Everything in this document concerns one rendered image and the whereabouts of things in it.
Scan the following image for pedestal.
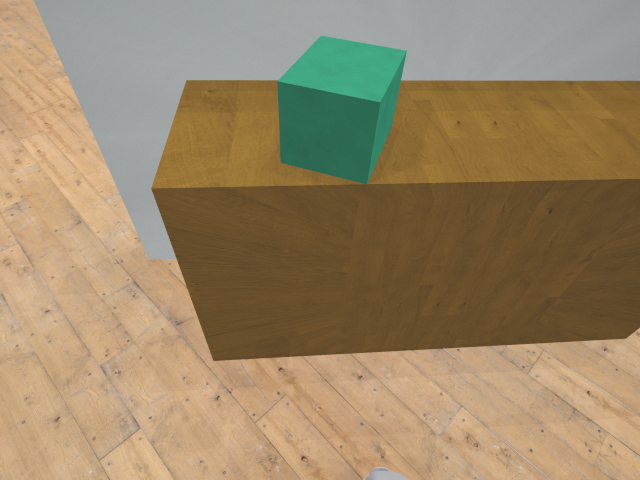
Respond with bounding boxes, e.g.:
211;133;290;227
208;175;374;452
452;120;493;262
151;80;640;361

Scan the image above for carton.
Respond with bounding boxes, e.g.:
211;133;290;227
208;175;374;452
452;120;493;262
277;36;407;184

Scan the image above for robot right shin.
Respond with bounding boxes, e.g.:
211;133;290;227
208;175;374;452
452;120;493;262
369;467;389;475

